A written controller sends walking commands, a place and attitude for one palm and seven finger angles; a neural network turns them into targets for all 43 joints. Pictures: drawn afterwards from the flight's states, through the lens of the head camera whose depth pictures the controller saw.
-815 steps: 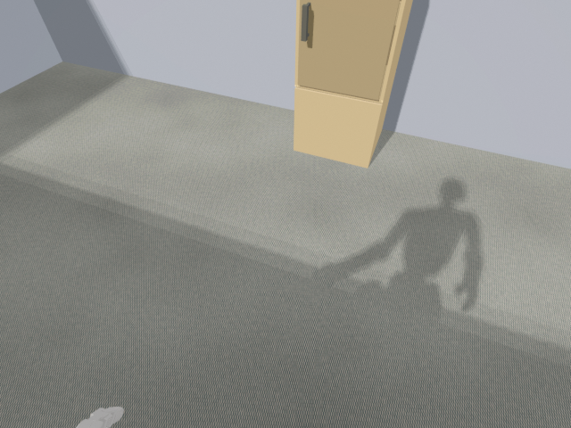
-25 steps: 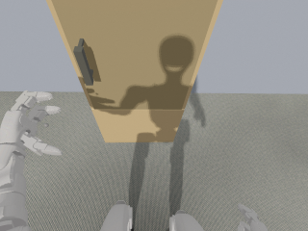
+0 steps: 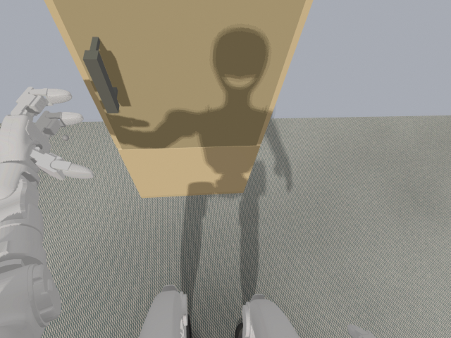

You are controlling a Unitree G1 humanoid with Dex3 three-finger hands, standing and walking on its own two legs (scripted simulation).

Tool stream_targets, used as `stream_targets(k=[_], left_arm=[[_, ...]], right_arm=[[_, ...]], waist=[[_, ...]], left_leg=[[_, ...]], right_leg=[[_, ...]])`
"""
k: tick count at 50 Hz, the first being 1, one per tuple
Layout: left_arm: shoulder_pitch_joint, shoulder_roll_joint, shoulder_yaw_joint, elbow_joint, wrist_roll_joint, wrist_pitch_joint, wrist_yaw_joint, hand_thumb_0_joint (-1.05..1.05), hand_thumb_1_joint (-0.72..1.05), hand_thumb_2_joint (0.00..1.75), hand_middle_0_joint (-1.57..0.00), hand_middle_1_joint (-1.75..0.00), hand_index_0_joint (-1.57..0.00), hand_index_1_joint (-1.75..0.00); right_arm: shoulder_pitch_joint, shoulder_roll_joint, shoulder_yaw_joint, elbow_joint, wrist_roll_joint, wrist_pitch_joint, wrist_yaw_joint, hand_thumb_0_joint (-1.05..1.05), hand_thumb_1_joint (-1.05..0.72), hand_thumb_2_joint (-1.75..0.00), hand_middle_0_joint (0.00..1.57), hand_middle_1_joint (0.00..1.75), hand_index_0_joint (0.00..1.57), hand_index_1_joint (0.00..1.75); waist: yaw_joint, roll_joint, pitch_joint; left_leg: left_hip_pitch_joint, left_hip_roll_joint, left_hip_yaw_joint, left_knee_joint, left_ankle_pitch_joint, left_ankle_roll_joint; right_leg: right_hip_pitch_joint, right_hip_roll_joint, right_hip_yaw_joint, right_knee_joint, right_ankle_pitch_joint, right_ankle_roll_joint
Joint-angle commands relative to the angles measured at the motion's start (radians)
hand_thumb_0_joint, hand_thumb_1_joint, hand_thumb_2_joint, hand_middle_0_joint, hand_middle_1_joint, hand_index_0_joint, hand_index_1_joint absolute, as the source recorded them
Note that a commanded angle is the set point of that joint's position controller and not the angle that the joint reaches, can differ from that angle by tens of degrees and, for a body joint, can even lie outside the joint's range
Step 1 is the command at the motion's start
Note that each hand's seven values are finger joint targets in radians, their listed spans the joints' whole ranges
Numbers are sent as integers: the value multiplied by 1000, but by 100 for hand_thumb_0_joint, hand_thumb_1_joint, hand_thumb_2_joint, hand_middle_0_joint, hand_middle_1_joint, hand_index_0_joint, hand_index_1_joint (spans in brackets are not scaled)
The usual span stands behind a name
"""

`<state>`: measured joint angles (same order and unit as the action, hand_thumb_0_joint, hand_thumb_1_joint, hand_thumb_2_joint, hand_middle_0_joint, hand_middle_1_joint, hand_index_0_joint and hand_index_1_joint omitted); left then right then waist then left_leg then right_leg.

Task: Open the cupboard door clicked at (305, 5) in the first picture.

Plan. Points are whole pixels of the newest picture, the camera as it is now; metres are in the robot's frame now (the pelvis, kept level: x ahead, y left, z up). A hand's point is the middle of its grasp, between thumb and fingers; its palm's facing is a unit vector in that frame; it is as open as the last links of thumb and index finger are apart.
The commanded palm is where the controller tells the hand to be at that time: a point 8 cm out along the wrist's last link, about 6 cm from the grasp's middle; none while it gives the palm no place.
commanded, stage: move the hooked fingers beside the handle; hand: left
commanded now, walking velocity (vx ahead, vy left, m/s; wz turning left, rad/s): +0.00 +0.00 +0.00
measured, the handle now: (104, 77) +0.58 +0.23 +0.05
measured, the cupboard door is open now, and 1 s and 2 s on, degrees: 0 0 0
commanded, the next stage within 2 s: slide the fingers in behind the handle in 1.44 s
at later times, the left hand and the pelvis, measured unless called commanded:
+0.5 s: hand (71, 106) +0.50 +0.27 +0.06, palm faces +0.07 -1.00 -0.01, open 14.0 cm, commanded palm +0.49 +0.31 +0.05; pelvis +0.00 -0.01 -0.02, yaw -1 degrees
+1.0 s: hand (71, 100) +0.52 +0.28 +0.04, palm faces +0.07 -1.00 -0.01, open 13.9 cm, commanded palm +0.51 +0.31 +0.05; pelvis +0.00 +0.01 -0.02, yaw -2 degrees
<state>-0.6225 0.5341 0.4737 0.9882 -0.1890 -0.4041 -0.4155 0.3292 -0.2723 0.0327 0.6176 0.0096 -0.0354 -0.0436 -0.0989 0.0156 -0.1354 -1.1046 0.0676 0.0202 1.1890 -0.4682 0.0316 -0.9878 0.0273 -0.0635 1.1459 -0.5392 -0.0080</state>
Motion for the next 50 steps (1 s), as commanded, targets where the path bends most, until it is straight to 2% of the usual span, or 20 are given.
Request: stream_targets(k=[1, 4, 6, 10, 14, 16, 19, 22, 26, 27, 29, 31, 33, 35, 37, 41, 44, 47, 48, 50], left_arm=[[-410, 320, 61, -153, -5, -89, -1, 0, -50, 30, -30, -120, -30, -120], [-426, 304, 44, -144, -1, -92, -6, 0, -50, 30, -30, -120, -30, -120], [-454, 342, 69, -130, 1, -97, -6, 0, -50, 30, -30, -120, -30, -120], [-486, 424, 115, -63, 10, -77, -7, 0, -50, 30, -30, -120, -30, -120], [-565, 434, 83, -44, 34, -70, -8, 0, -50, 30, -30, -120, -30, -120], [-591, 440, 77, -30, 39, -74, -10, 0, -50, 30, -30, -120, -30, -120], [-635, 484, 88, 14, 43, -58, -18, 0, -50, 30, -30, -120, -30, -120], [-657, 538, 110, 43, 50, -38, -31, 0, -50, 30, -30, -120, -30, -120], [-694, 571, 110, 43, 70, -21, -32, 0, -50, 30, -30, -120, -30, -120], [-723, 557, 93, 43, 72, -15, -29, 0, -50, 30, -30, -120, -30, -120], [-768, 594, 107, 52, 79, -6, -23, 0, -50, 30, -30, -120, -30, -120], [-814, 606, 106, 46, 84, -5, -19, 0, -50, 30, -30, -120, -30, -120], [-803, 621, 115, 57, 93, 1, -15, 0, -50, 30, -30, -120, -30, -120], [-776, 586, 96, 49, 97, 2, -17, 0, -50, 30, -30, -120, -30, -120], [-710, 572, 95, 51, 100, 14, -16, 0, -50, 30, -30, -120, -30, -120], [-681, 563, 113, 22, 83, 31, -19, 0, -50, 30, -30, -120, -30, -120], [-693, 578, 127, 8, 85, 27, -10, 0, -50, 30, -30, -120, -30, -120], [-745, 581, 133, -48, 84, -15, 7, 0, -50, 30, -30, -120, -30, -120], [-768, 556, 119, -69, 82, -28, 12, 0, -50, 30, -30, -120, -30, -120], [-745, 566, 136, -81, 82, -50, 19, 0, -50, 30, -30, -120, -30, -120]], right_arm=[[118, -195, -72, -63, 2, -6, -13, 0, -90, -90, 20, 30, 20, 30], [129, -192, -74, -55, 0, 8, -10, 0, -90, -90, 20, 30, 20, 30], [137, -196, -74, -49, -1, 15, -11, 0, -90, -90, 20, 30, 20, 30], [147, -199, -64, -43, -1, 32, -16, 0, -90, -90, 20, 30, 20, 30], [147, -198, -57, -42, 0, 40, -15, 0, -90, -90, 20, 30, 20, 30], [155, -204, -56, -37, -1, 43, -15, 0, -90, -90, 20, 30, 20, 30], [163, -210, -50, -33, -1, 47, -18, 0, -90, -90, 20, 30, 20, 30], [174, -217, -44, -36, -1, 52, -21, 0, -90, -90, 20, 30, 20, 30], [187, -220, -37, -38, -4, 60, -16, 0, -90, -90, 20, 30, 20, 30], [188, -218, -36, -36, -4, 61, -14, 0, -90, -90, 20, 30, 20, 30], [196, -223, -30, -34, -6, 64, -16, 0, -90, -90, 20, 30, 20, 30], [204, -227, -28, -33, -8, 65, -16, 0, -90, -90, 20, 30, 20, 30], [213, -230, -26, -32, -10, 67, -15, 0, -90, -90, 20, 30, 20, 30], [222, -227, -28, -35, -14, 71, -7, 0, -90, -90, 20, 30, 20, 30], [228, -229, -31, -39, -15, 83, -2, 0, -90, -90, 20, 30, 20, 30], [236, -227, -36, -46, -16, 95, 4, 0, -90, -90, 20, 30, 20, 30], [236, -225, -38, -44, -15, 96, 4, 0, -90, -90, 20, 30, 20, 30], [234, -222, -40, -31, -19, 92, 5, 0, -90, -90, 20, 30, 20, 30], [234, -218, -42, -27, -21, 89, 9, 0, -90, -90, 20, 30, 20, 30], [236, -221, -45, -21, -25, 88, 11, 0, -90, -90, 20, 30, 20, 30]], waist=[[-1, 138, -432], [-6, 156, -464], [-8, 143, -482], [-18, 108, -447], [-42, 162, -436], [-52, 167, -451], [-68, 163, -454], [-68, 171, -490], [-69, 230, -521], [-85, 226, -508], [-98, 213, -492], [-107, 227, -534], [-104, 242, -542], [-92, 288, -568], [-76, 283, -567], [-74, 246, -574], [-79, 205, -541], [-82, 258, -547], [-88, 270, -555], [-76, 301, -573]], left_leg=[[468, -17, -97, -124, 307, -6], [498, -15, -98, -113, 345, -7], [488, -15, -98, -103, 361, -4], [379, -20, -79, -81, 323, 9], [367, -17, -77, -69, 299, 10], [386, -13, -85, -60, 311, 9], [334, -12, -82, -39, 285, 14], [322, -11, -84, -20, 316, 17], [355, -5, -94, -9, 355, 13], [350, -2, -94, -2, 349, 16], [328, 1, -99, 4, 336, 17], [340, 2, -109, 13, 352, 17], [352, 3, -113, 15, 353, 15], [416, 4, -125, 5, 396, 7], [451, 9, -133, -11, 418, 0], [446, 9, -128, -19, 439, 5], [397, 8, -121, -25, 384, 9], [454, 12, -133, -31, 401, 2], [479, 11, -138, -33, 398, -1], [529, 13, -149, -41, 436, -8]], right_leg=[[7, 26, 20, -126, 242, -21], [0, 27, 21, -127, 265, -20], [11, 29, 23, -120, 283, -18], [58, 32, 41, -122, 297, -14], [24, 32, 46, -121, 277, -11], [-7, 35, 42, -115, 273, -13], [0, 35, 50, -113, 262, -9], [7, 36, 51, -98, 293, -9], [-36, 38, 40, -81, 302, -11], [-51, 39, 40, -84, 295, -9], [-58, 41, 36, -83, 282, -7], [-72, 43, 32, -70, 285, -8], [-91, 43, 29, -70, 270, -10], [-119, 45, 15, -60, 278, -18], [-125, 45, 6, -68, 279, -17], [-93, 46, 5, -76, 314, -12], [-67, 49, 11, -89, 292, -8], [-104, 51, 6, -88, 276, -16], [-118, 51, 4, -89, 266, -16], [-129, 52, 0, -87, 272, -24]])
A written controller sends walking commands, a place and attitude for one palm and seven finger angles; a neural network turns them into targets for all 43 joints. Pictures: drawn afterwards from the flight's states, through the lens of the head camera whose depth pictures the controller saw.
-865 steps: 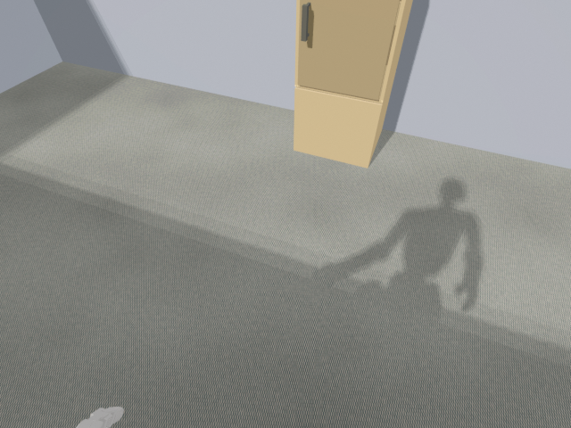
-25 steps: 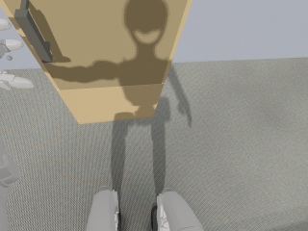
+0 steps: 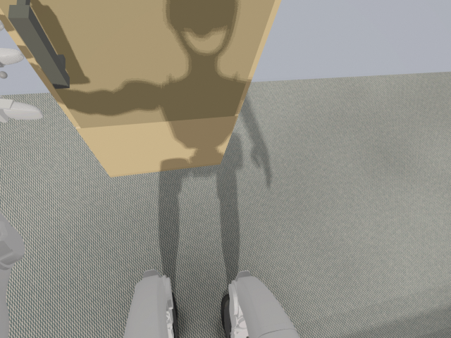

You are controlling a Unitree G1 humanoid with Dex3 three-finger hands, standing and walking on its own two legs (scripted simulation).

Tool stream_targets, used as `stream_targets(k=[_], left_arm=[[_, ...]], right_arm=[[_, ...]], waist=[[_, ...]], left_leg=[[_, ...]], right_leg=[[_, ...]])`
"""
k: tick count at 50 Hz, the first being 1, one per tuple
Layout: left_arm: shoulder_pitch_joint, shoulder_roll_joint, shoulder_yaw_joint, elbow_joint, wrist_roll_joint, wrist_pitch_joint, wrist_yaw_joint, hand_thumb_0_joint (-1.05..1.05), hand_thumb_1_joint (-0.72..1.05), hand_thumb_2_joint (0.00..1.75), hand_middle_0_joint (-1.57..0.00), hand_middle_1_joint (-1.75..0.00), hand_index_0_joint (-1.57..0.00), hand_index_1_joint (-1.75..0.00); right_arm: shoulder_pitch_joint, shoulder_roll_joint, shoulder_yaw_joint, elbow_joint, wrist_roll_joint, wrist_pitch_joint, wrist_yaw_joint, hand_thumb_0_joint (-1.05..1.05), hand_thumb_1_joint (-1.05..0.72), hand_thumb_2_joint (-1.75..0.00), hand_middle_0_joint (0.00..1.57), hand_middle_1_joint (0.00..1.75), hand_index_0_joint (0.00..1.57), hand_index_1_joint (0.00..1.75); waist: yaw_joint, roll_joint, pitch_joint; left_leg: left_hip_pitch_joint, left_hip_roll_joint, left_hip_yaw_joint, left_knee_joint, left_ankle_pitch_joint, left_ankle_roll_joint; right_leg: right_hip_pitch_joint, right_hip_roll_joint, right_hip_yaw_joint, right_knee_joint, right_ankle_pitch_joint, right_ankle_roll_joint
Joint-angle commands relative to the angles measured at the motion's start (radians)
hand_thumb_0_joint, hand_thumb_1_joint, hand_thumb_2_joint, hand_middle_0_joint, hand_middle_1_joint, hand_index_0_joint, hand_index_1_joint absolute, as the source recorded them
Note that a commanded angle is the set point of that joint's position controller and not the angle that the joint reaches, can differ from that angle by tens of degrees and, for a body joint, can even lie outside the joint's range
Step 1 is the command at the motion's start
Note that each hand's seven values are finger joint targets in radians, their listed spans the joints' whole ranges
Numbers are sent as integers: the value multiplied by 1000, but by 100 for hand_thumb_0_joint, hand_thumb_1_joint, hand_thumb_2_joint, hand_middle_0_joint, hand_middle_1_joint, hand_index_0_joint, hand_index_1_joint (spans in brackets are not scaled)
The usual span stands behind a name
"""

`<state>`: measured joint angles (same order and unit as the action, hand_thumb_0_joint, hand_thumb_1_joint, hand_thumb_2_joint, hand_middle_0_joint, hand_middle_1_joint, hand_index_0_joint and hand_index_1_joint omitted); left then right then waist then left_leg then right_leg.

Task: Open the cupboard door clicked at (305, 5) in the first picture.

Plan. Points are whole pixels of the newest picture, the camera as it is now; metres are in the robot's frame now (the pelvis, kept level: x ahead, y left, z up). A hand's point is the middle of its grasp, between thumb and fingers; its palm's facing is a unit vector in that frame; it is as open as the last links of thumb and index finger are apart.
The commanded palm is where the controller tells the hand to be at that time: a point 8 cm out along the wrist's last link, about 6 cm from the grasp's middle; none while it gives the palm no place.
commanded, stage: move the hooked fingers beside the handle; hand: left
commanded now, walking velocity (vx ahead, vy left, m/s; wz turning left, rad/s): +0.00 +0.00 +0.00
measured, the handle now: (44, 42) +0.57 +0.25 +0.07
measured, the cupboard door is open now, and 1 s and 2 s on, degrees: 0 0 0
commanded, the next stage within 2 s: slide the fingers in behind the handle in 0.44 s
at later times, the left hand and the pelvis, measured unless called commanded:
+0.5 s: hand (5, 74) +0.51 +0.29 +0.07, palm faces +0.11 -0.99 -0.03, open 14.0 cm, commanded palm +0.50 +0.32 +0.06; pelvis +0.00 +0.00 +0.00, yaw +1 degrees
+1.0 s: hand (35, 71) +0.52 +0.26 +0.07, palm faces +0.10 -1.00 +0.00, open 13.9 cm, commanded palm +0.50 +0.28 +0.06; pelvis +0.00 -0.01 +0.00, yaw +1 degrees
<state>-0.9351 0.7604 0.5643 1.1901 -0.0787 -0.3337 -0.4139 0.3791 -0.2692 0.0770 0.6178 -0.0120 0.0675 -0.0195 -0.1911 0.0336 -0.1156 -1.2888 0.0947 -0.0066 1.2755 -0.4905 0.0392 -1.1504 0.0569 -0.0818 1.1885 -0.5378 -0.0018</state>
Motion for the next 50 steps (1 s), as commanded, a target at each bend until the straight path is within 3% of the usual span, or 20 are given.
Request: stream_targets(k=[1, 5, 7, 8, 9, 10, 13, 16, 17, 20, 23, 27, 31, 34, 36, 38, 42, 44, 48, 50], left_arm=[[-412, 323, 33, -262, -24, -119, 18, 0, -50, 30, -30, -120, -30, -120], [-343, 221, -35, -164, -31, -74, 1, 0, -50, 30, -30, -120, -30, -120], [-355, 211, -61, -125, -29, -49, -5, 0, -50, 30, -30, -120, -30, -120], [-352, 238, -41, -129, -27, -49, -1, 0, -50, 30, -30, -120, -30, -120], [-344, 226, -50, -124, -26, -49, 3, 0, -50, 30, -30, -120, -30, -120], [-384, 217, -53, -159, -33, -67, 8, 0, -50, 30, -30, -120, -30, -120], [-424, 301, 15, -235, -35, -123, 29, 0, -50, 30, -30, -120, -30, -120], [-435, 308, 25, -252, -29, -159, 40, 0, -50, 30, -30, -120, -30, -120], [-418, 300, 18, -220, -25, -153, 40, 0, -50, 30, -30, -120, -30, -120], [-401, 280, -5, -204, -20, -124, 26, 0, -50, 30, -30, -120, -30, -120], [-394, 236, -50, -149, -22, -79, 11, 0, -50, 30, -30, -120, -30, -120], [-450, 278, -26, -151, -33, -78, 8, 0, -50, 30, -30, -120, -30, -120], [-449, 286, -6, -228, -38, -126, 16, 0, -50, 30, -30, -120, -30, -120], [-419, 271, -16, -183, -31, -108, 24, 0, -50, 30, -30, -120, -30, -120], [-413, 263, -24, -196, -27, -91, 29, 0, -50, 30, -30, -120, -30, -120], [-433, 218, -57, -217, -26, -81, 31, 0, -50, 30, -30, -120, -30, -120], [-426, 201, -46, -251, -38, -90, 47, 0, -50, 30, -30, -120, -30, -120], [-425, 211, -30, -248, -46, -96, 59, 0, -50, 30, -30, -120, -30, -120], [-371, 184, -39, -223, -30, -105, 85, 0, -50, 30, -30, -120, -30, -120], [-381, 155, -62, -214, -22, -107, 100, 0, -50, 30, -30, -120, -30, -120]], right_arm=[[185, -223, -91, -17, -3, -12, -12, 0, -90, -90, 20, 30, 20, 30], [184, -220, -89, -21, 2, -2, -10, 0, -90, -90, 20, 30, 20, 30], [177, -225, -85, -28, 5, 2, -15, 0, -90, -90, 20, 30, 20, 30], [177, -227, -85, -34, 5, 2, -18, 0, -90, -90, 20, 30, 20, 30], [174, -226, -84, -41, 6, 2, -18, 0, -90, -90, 20, 30, 20, 30], [169, -224, -84, -41, 3, -2, -19, 0, -90, -90, 20, 30, 20, 30], [168, -225, -87, -37, -6, -8, -20, 0, -90, -90, 20, 30, 20, 30], [163, -223, -89, -30, -8, -12, -13, 0, -90, -90, 20, 30, 20, 30], [159, -224, -87, -28, -6, -10, -12, 0, -90, -90, 20, 30, 20, 30], [162, -224, -86, -30, -2, -1, -13, 0, -90, -90, 20, 30, 20, 30], [160, -225, -82, -31, 3, 5, -17, 0, -90, -90, 20, 30, 20, 30], [161, -227, -77, -32, 6, -2, -29, 0, -90, -90, 20, 30, 20, 30], [168, -218, -82, -22, -3, -11, -20, 0, -90, -90, 20, 30, 20, 30], [164, -217, -79, -20, -1, -6, -15, 0, -90, -90, 20, 30, 20, 30], [170, -218, -81, -25, 2, -2, -15, 0, -90, -90, 20, 30, 20, 30], [171, -212, -85, -20, 1, -3, -14, 0, -90, -90, 20, 30, 20, 30], [176, -209, -91, -13, -1, -5, -12, 0, -90, -90, 20, 30, 20, 30], [174, -208, -90, -10, -1, -8, -13, 0, -90, -90, 20, 30, 20, 30], [169, -197, -88, -18, -2, -10, -4, 0, -90, -90, 20, 30, 20, 30], [171, -196, -88, -17, -3, -8, -1, 0, -90, -90, 20, 30, 20, 30]], waist=[[16, 283, -585], [2, 243, -497], [-12, 204, -443], [-3, 206, -439], [-4, 189, -434], [-9, 220, -448], [7, 225, -542], [12, 269, -575], [9, 258, -547], [11, 274, -556], [-9, 223, -501], [-25, 186, -507], [0, 257, -603], [-2, 230, -541], [1, 231, -557], [-8, 246, -566], [0, 237, -584], [-4, 199, -568], [16, 214, -542], [2, 200, -515]], left_leg=[[734, -12, -127, -133, 466, -21], [715, -15, -129, -154, 437, -17], [661, -17, -124, -160, 377, -13], [648, -19, -122, -162, 367, -12], [636, -21, -121, -165, 349, -11], [653, -21, -120, -155, 361, -10], [670, -20, -117, -132, 422, -14], [707, -20, -124, -124, 449, -21], [697, -19, -125, -129, 436, -22], [709, -19, -124, -133, 438, -19], [651, -20, -119, -133, 379, -12], [584, -24, -107, -110, 361, 1], [648, -22, -106, -89, 452, -7], [607, -20, -103, -98, 395, -6], [616, -22, -100, -104, 417, -4], [635, -22, -101, -105, 405, -5], [667, -22, -109, -113, 429, -8], [630, -25, -99, -112, 408, -3], [610, -30, -84, -116, 412, -6], [607, -31, -87, -119, 407, -3]], right_leg=[[24, 22, 14, -133, 268, -30], [5, 20, 4, -152, 252, -29], [0, 17, 5, -159, 231, -24], [8, 16, 7, -158, 226, -25], [8, 16, 6, -158, 216, -25], [-10, 15, 10, -151, 224, -28], [40, 16, 17, -132, 261, -28], [29, 18, 19, -123, 263, -31], [25, 17, 16, -126, 254, -31], [26, 16, 16, -128, 257, -30], [16, 15, 15, -140, 238, -23], [39, 15, 27, -136, 248, -19], [53, 18, 32, -114, 303, -25], [52, 17, 28, -123, 266, -23], [68, 17, 28, -123, 292, -22], [54, 16, 29, -132, 280, -21], [58, 18, 25, -135, 289, -23], [90, 18, 30, -141, 293, -20], [108, 17, 33, -139, 306, -22], [96, 18, 32, -139, 304, -23]])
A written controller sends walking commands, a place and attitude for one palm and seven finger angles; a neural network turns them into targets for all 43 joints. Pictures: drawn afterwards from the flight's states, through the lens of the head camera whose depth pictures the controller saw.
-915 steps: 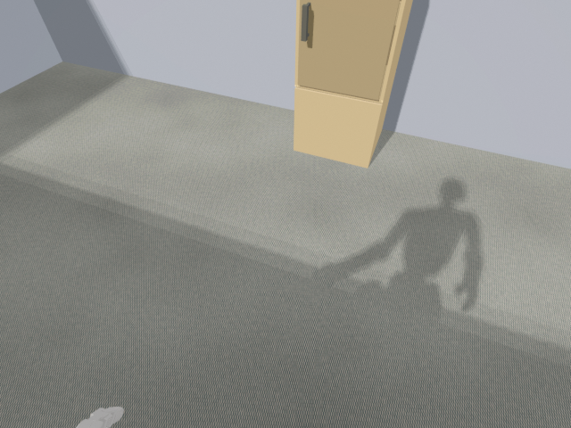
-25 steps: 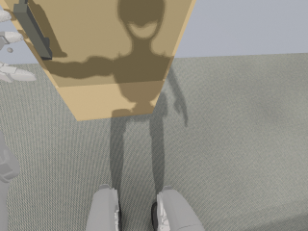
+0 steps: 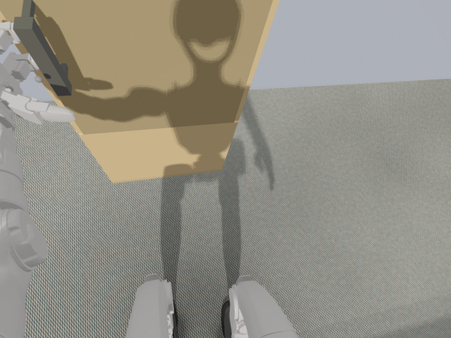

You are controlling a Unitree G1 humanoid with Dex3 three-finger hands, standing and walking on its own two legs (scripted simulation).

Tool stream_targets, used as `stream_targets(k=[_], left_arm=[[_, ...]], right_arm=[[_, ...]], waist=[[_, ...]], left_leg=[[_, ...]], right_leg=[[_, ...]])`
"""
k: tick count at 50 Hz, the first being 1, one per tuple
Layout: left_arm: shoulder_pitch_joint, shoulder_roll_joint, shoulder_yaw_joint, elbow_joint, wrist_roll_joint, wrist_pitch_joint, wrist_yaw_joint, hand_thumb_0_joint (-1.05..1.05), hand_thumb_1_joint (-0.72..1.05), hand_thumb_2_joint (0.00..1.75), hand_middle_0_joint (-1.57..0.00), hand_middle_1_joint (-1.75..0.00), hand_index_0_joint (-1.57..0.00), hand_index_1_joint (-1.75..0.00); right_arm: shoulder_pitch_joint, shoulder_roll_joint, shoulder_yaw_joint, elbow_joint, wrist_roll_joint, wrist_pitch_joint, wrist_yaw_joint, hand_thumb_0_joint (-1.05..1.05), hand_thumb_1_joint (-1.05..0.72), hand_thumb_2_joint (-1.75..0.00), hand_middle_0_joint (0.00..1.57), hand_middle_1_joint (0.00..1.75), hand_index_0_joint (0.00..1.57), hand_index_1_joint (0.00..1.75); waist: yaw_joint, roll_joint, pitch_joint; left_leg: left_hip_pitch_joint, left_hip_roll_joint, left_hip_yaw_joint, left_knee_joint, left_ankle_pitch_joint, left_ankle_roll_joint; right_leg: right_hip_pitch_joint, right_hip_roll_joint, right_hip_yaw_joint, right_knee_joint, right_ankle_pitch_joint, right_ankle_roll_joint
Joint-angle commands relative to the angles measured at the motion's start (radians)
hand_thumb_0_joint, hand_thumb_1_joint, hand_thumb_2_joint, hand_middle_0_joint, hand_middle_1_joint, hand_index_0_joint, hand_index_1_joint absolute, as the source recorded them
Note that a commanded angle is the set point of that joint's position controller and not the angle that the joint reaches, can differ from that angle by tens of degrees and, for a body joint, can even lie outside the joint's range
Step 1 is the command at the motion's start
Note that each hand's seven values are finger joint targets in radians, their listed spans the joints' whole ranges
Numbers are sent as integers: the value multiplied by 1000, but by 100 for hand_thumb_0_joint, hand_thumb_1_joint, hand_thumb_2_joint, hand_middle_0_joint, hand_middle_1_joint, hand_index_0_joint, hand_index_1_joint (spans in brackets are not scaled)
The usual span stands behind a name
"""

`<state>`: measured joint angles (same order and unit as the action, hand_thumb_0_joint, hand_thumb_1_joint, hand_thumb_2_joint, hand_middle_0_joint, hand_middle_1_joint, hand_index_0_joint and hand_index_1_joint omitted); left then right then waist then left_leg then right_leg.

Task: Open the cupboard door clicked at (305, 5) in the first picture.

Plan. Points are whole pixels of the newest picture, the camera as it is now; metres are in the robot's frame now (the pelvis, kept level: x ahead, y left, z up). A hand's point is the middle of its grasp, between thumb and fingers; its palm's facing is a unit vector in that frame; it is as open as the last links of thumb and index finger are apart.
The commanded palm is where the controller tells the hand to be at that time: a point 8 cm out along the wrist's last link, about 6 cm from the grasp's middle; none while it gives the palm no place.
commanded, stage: slide the fingers in behind the handle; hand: left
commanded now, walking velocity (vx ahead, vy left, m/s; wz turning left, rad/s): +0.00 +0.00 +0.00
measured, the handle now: (47, 51) +0.57 +0.25 +0.07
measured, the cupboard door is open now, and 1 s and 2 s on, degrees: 0 0 0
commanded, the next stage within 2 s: close the thumb around the handle in 1.14 s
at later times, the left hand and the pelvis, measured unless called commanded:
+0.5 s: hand (63, 81) +0.52 +0.22 +0.06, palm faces +0.09 -1.00 +0.00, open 14.0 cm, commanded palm +0.50 +0.26 +0.06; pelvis +0.00 +0.00 +0.00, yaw +1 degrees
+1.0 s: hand (67, 79) +0.52 +0.22 +0.06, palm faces +0.11 -0.99 -0.01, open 14.0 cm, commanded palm +0.50 +0.24 +0.06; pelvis +0.01 +0.00 +0.00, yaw +1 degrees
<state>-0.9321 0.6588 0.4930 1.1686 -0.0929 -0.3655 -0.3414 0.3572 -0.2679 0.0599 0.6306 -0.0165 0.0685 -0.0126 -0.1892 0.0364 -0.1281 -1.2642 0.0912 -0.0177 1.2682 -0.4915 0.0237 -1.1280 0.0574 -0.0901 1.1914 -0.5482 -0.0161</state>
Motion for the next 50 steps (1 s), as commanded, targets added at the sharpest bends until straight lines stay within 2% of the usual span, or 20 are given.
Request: stream_targets(k=[1, 2, 3, 7, 8, 11, 13, 16, 17, 20, 24, 27, 31, 35, 39, 43, 44, 46, 49, 50], left_arm=[[-382, 258, 12, -192, -6, -75, 33, 0, -50, 30, -30, -120, -30, -120], [-364, 274, 22, -163, -2, -71, 38, 0, -50, 30, -30, -120, -30, -120], [-386, 269, 14, -181, -5, -73, 40, 0, -50, 30, -30, -120, -30, -120], [-383, 277, 31, -202, -10, -97, 46, 0, -50, 30, -30, -120, -30, -120], [-397, 241, 6, -213, -12, -103, 45, 0, -50, 30, -30, -120, -30, -120], [-391, 232, 9, -230, -15, -119, 50, 0, -50, 30, -30, -120, -30, -120], [-384, 217, 1, -200, -15, -109, 53, 0, -50, 30, -30, -120, -30, -120], [-393, 174, -29, -202, -15, -106, 59, 0, -50, 30, -30, -120, -30, -120], [-414, 168, -37, -198, -13, -103, 64, 0, -50, 30, -30, -120, -30, -120], [-438, 177, -22, -219, -11, -115, 83, 0, -50, 30, -30, -120, -30, -120], [-448, 179, -27, -179, 2, -114, 107, 0, -50, 30, -30, -120, -30, -120], [-436, 213, -7, -176, 17, -120, 116, 0, -50, 30, -30, -120, -30, -120], [-420, 148, -41, -212, 13, -130, 119, 0, -50, 30, -30, -120, -30, -120], [-448, 85, -81, -220, 2, -129, 124, 0, -50, 30, -30, -120, -30, -120], [-446, 100, -72, -210, 9, -127, 136, 0, -50, 30, -30, -120, -30, -120], [-447, 81, -87, -195, 12, -129, 133, 0, -50, 30, -30, -120, -30, -120], [-434, 102, -72, -186, 13, -129, 133, 0, -50, 30, -30, -120, -30, -120], [-455, 86, -84, -212, 14, -139, 132, 0, -50, 30, -30, -120, -30, -120], [-453, 46, -113, -185, 9, -130, 131, 0, -50, 30, -30, -120, -30, -120], [-453, 71, -90, -188, 8, -135, 133, 0, -50, 30, -30, -120, -30, -120]], right_arm=[[192, -199, -73, -32, 1, -8, -7, 0, -90, -90, 20, 30, 20, 30], [191, -200, -70, -38, 3, -6, -7, 0, -90, -90, 20, 30, 20, 30], [187, -200, -71, -38, 3, -7, -8, 0, -90, -90, 20, 30, 20, 30], [187, -196, -73, -41, 2, -9, -6, 0, -90, -90, 20, 30, 20, 30], [186, -193, -75, -40, 1, -11, -4, 0, -90, -90, 20, 30, 20, 30], [186, -194, -79, -34, 1, -12, -2, 0, -90, -90, 20, 30, 20, 30], [187, -194, -80, -31, 2, -10, -4, 0, -90, -90, 20, 30, 20, 30], [187, -191, -82, -27, 3, -11, -2, 0, -90, -90, 20, 30, 20, 30], [188, -192, -81, -24, 2, -11, -2, 0, -90, -90, 20, 30, 20, 30], [190, -190, -82, -22, -3, -16, -2, 0, -90, -90, 20, 30, 20, 30], [185, -187, -77, -22, -4, -18, -2, 0, -90, -90, 20, 30, 20, 30], [187, -190, -76, -27, -7, -16, -1, 0, -90, -90, 20, 30, 20, 30], [190, -185, -82, -32, -11, -13, 9, 0, -90, -90, 20, 30, 20, 30], [198, -183, -87, -19, -11, -11, 12, 0, -90, -90, 20, 30, 20, 30], [199, -184, -88, -11, -12, -10, 12, 0, -90, -90, 20, 30, 20, 30], [205, -180, -90, -4, -13, -9, 14, 0, -90, -90, 20, 30, 20, 30], [205, -182, -88, -5, -13, -6, 13, 0, -90, -90, 20, 30, 20, 30], [205, -180, -91, -4, -15, -5, 14, 0, -90, -90, 20, 30, 20, 30], [201, -177, -89, -4, -14, -4, 17, 0, -90, -90, 20, 30, 20, 30], [205, -181, -90, -3, -16, -5, 16, 0, -90, -90, 20, 30, 20, 30]], waist=[[0, 189, -504], [5, 169, -480], [-6, 166, -485], [8, 172, -526], [-3, 167, -522], [6, 185, -549], [-4, 156, -520], [-2, 187, -521], [-14, 166, -505], [-9, 177, -526], [-19, 149, -489], [-6, 169, -522], [-1, 195, -562], [-22, 172, -542], [-20, 159, -531], [-28, 151, -524], [-19, 147, -516], [-19, 177, -540], [-32, 171, -497], [-25, 174, -512]], left_leg=[[577, -26, -73, -112, 397, 12], [547, -27, -71, -116, 376, 12], [539, -28, -66, -113, 364, 16], [541, -32, -59, -106, 391, 14], [553, -31, -63, -110, 388, 14], [584, -32, -64, -109, 407, 11], [556, -31, -63, -110, 380, 13], [584, -33, -67, -117, 376, 9], [577, -31, -71, -119, 353, 11], [578, -34, -71, -114, 361, 13], [520, -37, -62, -112, 314, 16], [524, -38, -58, -105, 342, 14], [593, -37, -69, -112, 397, 8], [603, -36, -75, -117, 385, 9], [576, -39, -66, -117, 367, 11], [567, -43, -60, -109, 383, 14], [562, -42, -62, -114, 379, 12], [599, -41, -68, -112, 412, 10], [593, -41, -70, -118, 387, 10], [601, -41, -71, -115, 394, 11]], right_leg=[[73, 17, 41, -144, 309, -5], [83, 17, 42, -147, 297, -6], [91, 16, 47, -149, 298, -3], [127, 16, 53, -139, 336, -4], [116, 15, 52, -143, 330, -3], [112, 16, 51, -138, 338, -6], [110, 15, 51, -145, 324, -3], [85, 13, 49, -148, 308, -5], [71, 13, 46, -151, 286, -4], [80, 15, 50, -146, 293, -7], [92, 13, 55, -153, 269, -2], [109, 12, 59, -141, 296, -5], [94, 12, 47, -134, 323, -8], [82, 15, 45, -144, 316, -7], [99, 13, 50, -152, 314, -5], [108, 14, 55, -155, 342, -4], [114, 14, 53, -153, 336, -6], [96, 12, 49, -145, 349, -9], [75, 14, 44, -156, 323, -7], [77, 14, 46, -151, 326, -10]])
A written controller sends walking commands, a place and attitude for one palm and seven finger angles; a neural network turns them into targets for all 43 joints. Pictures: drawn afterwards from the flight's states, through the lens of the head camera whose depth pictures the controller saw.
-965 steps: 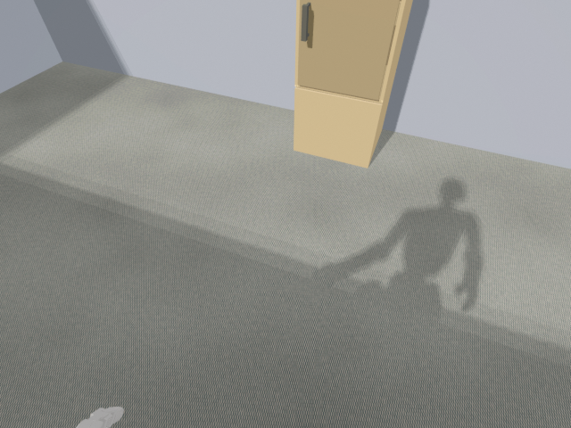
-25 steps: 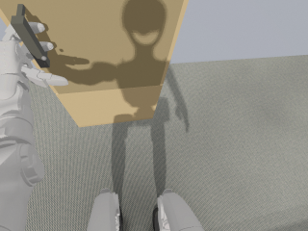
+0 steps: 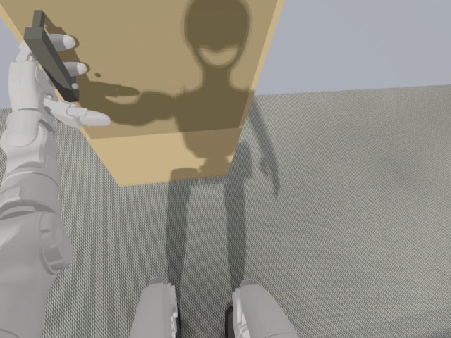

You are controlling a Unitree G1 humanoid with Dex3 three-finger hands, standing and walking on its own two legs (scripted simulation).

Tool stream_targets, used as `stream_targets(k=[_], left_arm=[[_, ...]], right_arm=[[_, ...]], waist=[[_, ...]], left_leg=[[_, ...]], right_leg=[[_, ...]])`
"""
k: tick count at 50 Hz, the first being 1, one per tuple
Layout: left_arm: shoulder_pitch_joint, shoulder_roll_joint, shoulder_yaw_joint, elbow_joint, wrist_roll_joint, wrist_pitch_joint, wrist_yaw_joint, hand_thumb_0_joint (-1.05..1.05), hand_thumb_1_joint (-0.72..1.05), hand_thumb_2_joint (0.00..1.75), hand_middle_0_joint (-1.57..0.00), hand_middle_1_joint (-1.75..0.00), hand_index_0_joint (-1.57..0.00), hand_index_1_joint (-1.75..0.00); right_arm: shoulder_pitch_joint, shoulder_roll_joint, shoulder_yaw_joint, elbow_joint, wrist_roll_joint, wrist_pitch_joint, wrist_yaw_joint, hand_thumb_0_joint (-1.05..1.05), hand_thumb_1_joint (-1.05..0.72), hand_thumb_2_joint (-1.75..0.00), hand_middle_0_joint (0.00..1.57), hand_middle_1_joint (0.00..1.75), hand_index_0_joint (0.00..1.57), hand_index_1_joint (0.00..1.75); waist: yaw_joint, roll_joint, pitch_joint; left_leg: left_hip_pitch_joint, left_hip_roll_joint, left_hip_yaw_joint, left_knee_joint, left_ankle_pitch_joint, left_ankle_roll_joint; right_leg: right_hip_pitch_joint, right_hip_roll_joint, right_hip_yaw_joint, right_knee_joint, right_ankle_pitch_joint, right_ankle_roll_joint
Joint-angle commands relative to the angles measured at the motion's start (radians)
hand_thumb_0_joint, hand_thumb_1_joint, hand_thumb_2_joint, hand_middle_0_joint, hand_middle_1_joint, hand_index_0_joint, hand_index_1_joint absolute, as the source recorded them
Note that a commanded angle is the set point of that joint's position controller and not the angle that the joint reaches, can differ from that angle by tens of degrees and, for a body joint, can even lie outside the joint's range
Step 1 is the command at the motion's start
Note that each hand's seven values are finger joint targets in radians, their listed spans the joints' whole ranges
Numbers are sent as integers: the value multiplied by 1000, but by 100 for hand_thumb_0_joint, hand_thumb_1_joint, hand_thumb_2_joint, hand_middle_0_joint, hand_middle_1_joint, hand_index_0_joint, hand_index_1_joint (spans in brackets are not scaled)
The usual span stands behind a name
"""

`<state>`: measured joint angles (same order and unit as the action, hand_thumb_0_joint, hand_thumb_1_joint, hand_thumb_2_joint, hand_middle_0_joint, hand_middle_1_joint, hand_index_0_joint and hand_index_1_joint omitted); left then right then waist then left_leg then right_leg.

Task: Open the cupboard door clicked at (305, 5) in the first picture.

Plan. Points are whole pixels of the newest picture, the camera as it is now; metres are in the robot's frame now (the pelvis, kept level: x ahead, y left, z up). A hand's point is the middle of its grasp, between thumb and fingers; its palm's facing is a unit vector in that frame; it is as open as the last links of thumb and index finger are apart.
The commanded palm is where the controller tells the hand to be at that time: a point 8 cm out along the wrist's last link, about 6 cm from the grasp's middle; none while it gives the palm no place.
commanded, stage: slide the fingers in behind the handle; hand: left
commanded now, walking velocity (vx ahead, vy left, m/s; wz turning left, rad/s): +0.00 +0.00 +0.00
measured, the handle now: (56, 60) +0.57 +0.25 +0.07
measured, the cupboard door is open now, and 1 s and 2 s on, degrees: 0 0 33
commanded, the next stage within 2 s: close the thumb around the handle in 0.14 s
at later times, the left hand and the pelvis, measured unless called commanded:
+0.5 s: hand (75, 86) +0.52 +0.21 +0.06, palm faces +0.10 -0.99 -0.02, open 12.1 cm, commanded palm +0.50 +0.24 +0.06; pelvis +0.00 +0.00 +0.00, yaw +0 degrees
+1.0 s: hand (75, 85) +0.52 +0.22 +0.06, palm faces +0.11 -0.99 -0.02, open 5.5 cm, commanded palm +0.51 +0.24 +0.06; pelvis +0.00 +0.00 +0.00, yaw +0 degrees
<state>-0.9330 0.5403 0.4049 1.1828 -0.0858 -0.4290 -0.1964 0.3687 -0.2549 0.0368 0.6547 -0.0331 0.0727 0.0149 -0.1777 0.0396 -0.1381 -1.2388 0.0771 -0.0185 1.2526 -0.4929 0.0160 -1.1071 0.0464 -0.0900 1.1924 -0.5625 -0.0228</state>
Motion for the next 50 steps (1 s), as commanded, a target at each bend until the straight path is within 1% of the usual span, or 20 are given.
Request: stream_targets(k=[1, 5, 9, 10, 11, 12, 13, 17, 20, 25, 29, 31, 32, 35, 37, 40, 42, 44, 46, 50], left_arm=[[-452, 190, -7, -206, 5, -72, -11, 0, -50, 30, -30, -120, -30, -120], [-451, 199, 5, -203, 3, -73, -9, 0, -50, 30, -30, -120, -30, -120], [-465, 167, -25, -216, 4, -72, -10, 0, -50, 30, -30, -120, -30, -120], [-464, 189, -3, -228, 2, -79, -8, 0, -50, 30, -30, -120, -30, -120], [-439, 194, 3, -217, 4, -78, -6, 0, -50, 30, -30, -120, -30, -120], [-437, 173, -16, -215, 3, -77, -8, 0, -50, 30, -30, -120, -30, -120], [-443, 171, -16, -211, 1, -75, -8, 0, -44, 32, -30, -121, -30, -121], [-434, 148, -30, -221, 4, -84, -2, 0, -22, 42, -32, -123, -32, -123], [-477, 129, -50, -212, 10, -85, 8, 0, -5, 49, -33, -125, -33, -125], [-460, 159, -22, -199, 11, -86, 10, 0, 23, 61, -35, -128, -35, -128], [-473, 140, -46, -177, 13, -76, 2, 0, 45, 71, -37, -130, -37, -130], [-495, 139, -49, -193, 13, -79, 3, 0, 56, 76, -38, -131, -38, -131], [-478, 146, -43, -177, 16, -75, 5, 0, 62, 78, -38, -132, -38, -132], [-512, 138, -57, -170, 18, -70, 6, 0, 79, 85, -39, -134, -39, -134], [-499, 150, -45, -183, 18, -72, 7, 0, 90, 90, -40, -135, -40, -135], [-513, 101, -79, -217, 11, -79, 4, 0, 90, 90, -40, -135, -40, -135], [-478, 127, -54, -213, 7, -78, 5, 0, 90, 90, -40, -135, -40, -135], [-490, 127, -60, -207, 9, -74, 7, 0, 90, 90, -40, -135, -40, -135], [-481, 136, -54, -209, 10, -78, 5, 0, 90, 90, -40, -135, -40, -135], [-464, 175, -22, -193, 5, -75, 0, 0, 90, 90, -40, -135, -40, -135]], right_arm=[[192, -195, -67, -30, 2, -7, -12, 0, -90, -90, 20, 30, 20, 30], [194, -195, -67, -30, 1, -6, -13, 0, -90, -90, 20, 30, 20, 30], [185, -193, -67, -33, 1, -4, -10, 0, -90, -90, 20, 30, 20, 30], [188, -194, -68, -32, -2, -6, -10, 0, -90, -90, 20, 30, 20, 30], [187, -195, -68, -35, 1, -3, -10, 0, -90, -90, 20, 30, 20, 30], [182, -192, -67, -38, 2, -2, -9, 0, -90, -90, 20, 30, 20, 30], [183, -192, -67, -35, 1, -2, -10, 0, -90, -90, 20, 30, 20, 30], [181, -192, -70, -35, 0, -1, -7, 0, -90, -90, 20, 30, 20, 30], [185, -193, -70, -30, -3, -3, -6, 0, -90, -90, 20, 30, 20, 30], [191, -196, -70, -28, -5, -4, -9, 0, -90, -90, 20, 30, 20, 30], [189, -193, -68, -23, -1, 0, -9, 0, -90, -90, 20, 30, 20, 30], [191, -194, -68, -22, -3, -1, -10, 0, -90, -90, 20, 30, 20, 30], [191, -195, -68, -22, -3, 1, -11, 0, -90, -90, 20, 30, 20, 30], [194, -195, -66, -18, -4, -2, -13, 0, -90, -90, 20, 30, 20, 30], [194, -195, -67, -21, -4, 0, -12, 0, -90, -90, 20, 30, 20, 30], [195, -191, -70, -22, -7, -2, -9, 0, -90, -90, 20, 30, 20, 30], [192, -193, -71, -23, -6, 0, -7, 0, -90, -90, 20, 30, 20, 30], [193, -192, -69, -19, -5, 0, -7, 0, -90, -90, 20, 30, 20, 30], [188, -192, -68, -22, -3, -1, -6, 0, -90, -90, 20, 30, 20, 30], [191, -195, -65, -21, -2, -1, -10, 0, -90, -90, 20, 30, 20, 30]], waist=[[-36, 174, -513], [-35, 156, -522], [-42, 177, -518], [-30, 197, -539], [-27, 176, -541], [-31, 179, -534], [-36, 161, -519], [-31, 179, -526], [-50, 175, -496], [-42, 158, -521], [-49, 163, -490], [-48, 194, -509], [-49, 170, -502], [-66, 175, -482], [-52, 189, -514], [-59, 204, -536], [-40, 200, -552], [-54, 167, -525], [-47, 181, -529], [-44, 154, -512]], left_leg=[[581, -27, -72, -100, 407, 17], [570, -30, -70, -95, 412, 20], [592, -27, -75, -102, 403, 16], [603, -29, -74, -97, 425, 16], [603, -28, -73, -100, 428, 14], [597, -29, -72, -100, 421, 15], [591, -27, -73, -101, 413, 15], [625, -25, -84, -110, 418, 9], [617, -24, -91, -110, 392, 12], [592, -30, -81, -104, 397, 17], [588, -28, -86, -109, 374, 14], [615, -27, -91, -107, 397, 12], [604, -26, -90, -107, 387, 13], [591, -26, -92, -104, 366, 16], [608, -27, -90, -105, 385, 13], [642, -26, -96, -103, 420, 13], [633, -29, -88, -102, 420, 11], [607, -29, -86, -104, 401, 16], [602, -31, -81, -102, 403, 15], [566, -33, -75, -101, 395, 21]], right_leg=[[53, 24, 44, -149, 346, -3], [72, 24, 47, -147, 359, -3], [47, 24, 41, -150, 338, -2], [56, 23, 44, -144, 353, -5], [65, 24, 43, -147, 359, -4], [61, 24, 42, -148, 355, -3], [62, 24, 41, -150, 351, -2], [36, 24, 34, -149, 332, -5], [7, 25, 32, -149, 307, -6], [43, 25, 40, -151, 328, -5], [20, 24, 35, -156, 302, -4], [5, 22, 34, -149, 308, -7], [11, 24, 34, -152, 305, -6], [-13, 23, 34, -151, 289, -6], [5, 22, 33, -151, 300, -6], [-3, 22, 31, -146, 320, -8], [24, 24, 34, -150, 326, -7], [36, 25, 35, -157, 326, -4], [44, 25, 38, -155, 333, -5], [68, 26, 44, -156, 345, -4]])
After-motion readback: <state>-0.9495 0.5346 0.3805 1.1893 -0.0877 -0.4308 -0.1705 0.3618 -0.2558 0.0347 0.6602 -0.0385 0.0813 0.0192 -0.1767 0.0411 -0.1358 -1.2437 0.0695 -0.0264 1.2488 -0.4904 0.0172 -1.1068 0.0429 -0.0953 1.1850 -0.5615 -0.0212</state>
